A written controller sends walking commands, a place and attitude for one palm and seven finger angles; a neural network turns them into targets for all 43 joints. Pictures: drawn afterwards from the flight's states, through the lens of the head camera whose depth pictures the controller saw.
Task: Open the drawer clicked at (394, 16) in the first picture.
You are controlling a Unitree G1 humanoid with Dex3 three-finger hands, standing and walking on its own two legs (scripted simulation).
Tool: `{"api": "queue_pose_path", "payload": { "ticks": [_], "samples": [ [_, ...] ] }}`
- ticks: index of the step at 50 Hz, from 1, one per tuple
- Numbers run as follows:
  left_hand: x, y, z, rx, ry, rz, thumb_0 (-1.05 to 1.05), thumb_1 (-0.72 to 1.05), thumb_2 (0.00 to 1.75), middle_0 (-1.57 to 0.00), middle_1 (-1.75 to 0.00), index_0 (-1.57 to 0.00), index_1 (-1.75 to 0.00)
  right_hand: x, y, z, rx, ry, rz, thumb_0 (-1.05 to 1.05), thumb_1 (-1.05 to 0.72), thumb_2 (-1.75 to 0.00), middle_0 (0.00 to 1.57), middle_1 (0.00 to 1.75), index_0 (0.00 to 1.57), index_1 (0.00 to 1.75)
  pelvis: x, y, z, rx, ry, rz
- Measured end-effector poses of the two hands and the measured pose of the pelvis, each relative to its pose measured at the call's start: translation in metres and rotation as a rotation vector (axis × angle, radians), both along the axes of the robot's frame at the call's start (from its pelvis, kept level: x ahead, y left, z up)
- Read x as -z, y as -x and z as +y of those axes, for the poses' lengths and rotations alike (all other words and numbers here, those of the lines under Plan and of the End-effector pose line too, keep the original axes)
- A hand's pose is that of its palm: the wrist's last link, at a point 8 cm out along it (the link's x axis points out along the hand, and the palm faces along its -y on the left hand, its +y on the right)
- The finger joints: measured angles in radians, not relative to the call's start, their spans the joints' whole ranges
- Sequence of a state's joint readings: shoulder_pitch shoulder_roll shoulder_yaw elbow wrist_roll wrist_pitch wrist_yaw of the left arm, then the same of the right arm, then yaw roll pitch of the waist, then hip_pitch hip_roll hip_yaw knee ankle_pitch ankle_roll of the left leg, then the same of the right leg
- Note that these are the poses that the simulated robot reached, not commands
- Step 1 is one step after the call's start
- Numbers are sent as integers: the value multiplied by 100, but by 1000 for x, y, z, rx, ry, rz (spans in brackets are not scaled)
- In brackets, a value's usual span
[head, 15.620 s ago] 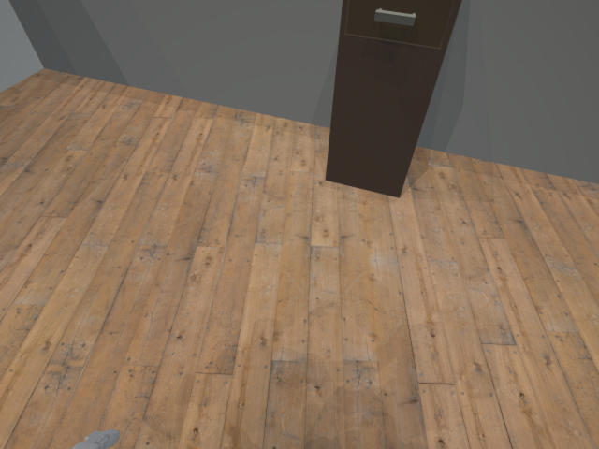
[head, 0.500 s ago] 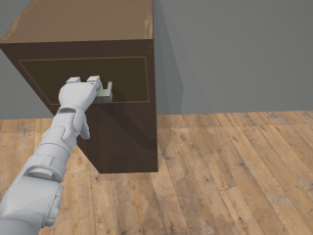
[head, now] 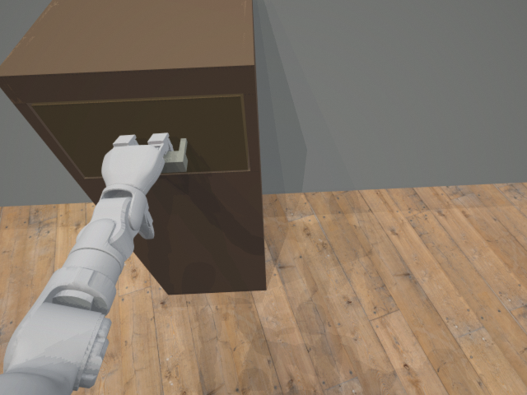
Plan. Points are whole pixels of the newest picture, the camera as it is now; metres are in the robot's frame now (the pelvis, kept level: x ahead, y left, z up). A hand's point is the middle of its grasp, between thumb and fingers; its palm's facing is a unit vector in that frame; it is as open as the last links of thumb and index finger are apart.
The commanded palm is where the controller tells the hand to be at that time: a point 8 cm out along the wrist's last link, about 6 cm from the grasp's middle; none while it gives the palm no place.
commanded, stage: lower the fingers behind the handle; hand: left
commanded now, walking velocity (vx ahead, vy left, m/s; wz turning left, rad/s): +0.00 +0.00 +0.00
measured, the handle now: (150, 153) +0.51 +0.20 +0.06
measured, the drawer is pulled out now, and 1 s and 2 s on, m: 0.00 0.00 0.13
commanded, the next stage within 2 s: close the thumb around the handle in 0.04 s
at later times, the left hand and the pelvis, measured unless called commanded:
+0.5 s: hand (144, 185) +0.45 +0.20 +0.04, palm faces -0.04 -0.03 -1.00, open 10.2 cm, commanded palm +0.43 +0.21 +0.10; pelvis +0.00 +0.00 +0.00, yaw +0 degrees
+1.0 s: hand (143, 185) +0.45 +0.21 +0.04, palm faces -0.04 -0.03 -1.00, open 6.2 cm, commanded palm +0.42 +0.21 +0.10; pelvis +0.00 +0.00 +0.00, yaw +0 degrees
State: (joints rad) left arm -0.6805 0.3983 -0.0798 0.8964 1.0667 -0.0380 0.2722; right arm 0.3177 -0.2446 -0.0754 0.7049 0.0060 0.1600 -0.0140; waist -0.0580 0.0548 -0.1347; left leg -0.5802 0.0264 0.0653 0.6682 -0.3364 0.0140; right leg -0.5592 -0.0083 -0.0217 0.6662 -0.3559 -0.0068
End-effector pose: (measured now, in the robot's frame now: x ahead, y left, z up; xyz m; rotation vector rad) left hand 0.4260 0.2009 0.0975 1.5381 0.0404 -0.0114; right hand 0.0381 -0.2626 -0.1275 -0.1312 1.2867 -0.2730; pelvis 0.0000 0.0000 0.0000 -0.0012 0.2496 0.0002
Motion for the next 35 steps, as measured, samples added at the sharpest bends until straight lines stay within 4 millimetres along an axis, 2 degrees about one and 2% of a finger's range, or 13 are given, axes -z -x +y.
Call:
{"api": "queue_pose_path", "payload": {
  "ticks": [10,15,22,35],
  "samples": [
    [-2,2,1,-14,-7,2,0,-49,31,-31,-120,-32,-120,-2,-9,-3,-13,12,-40,0,-91,-90,20,30,20,30,0,4,-2,-1,-2,-5],
    [-2,2,2,-12,-5,6,0,-39,35,-32,-120,-33,-121,-4,-10,-6,-16,21,-43,0,-91,-90,20,30,20,30,0,4,-3,-2,-2,-5],
    [-1,0,1,-11,-6,3,0,-10,47,-34,-124,-35,-124,-4,-6,-9,-16,29,-27,0,-91,-90,20,30,20,30,0,3,-4,-5,-1,-1],
    [-2,-5,6,-16,-3,14,0,58,77,-38,-130,-39,-130,-3,0,-7,-5,25,-6,0,-91,-90,20,30,20,30,0,1,-3,-2,0,5]
  ]
}}
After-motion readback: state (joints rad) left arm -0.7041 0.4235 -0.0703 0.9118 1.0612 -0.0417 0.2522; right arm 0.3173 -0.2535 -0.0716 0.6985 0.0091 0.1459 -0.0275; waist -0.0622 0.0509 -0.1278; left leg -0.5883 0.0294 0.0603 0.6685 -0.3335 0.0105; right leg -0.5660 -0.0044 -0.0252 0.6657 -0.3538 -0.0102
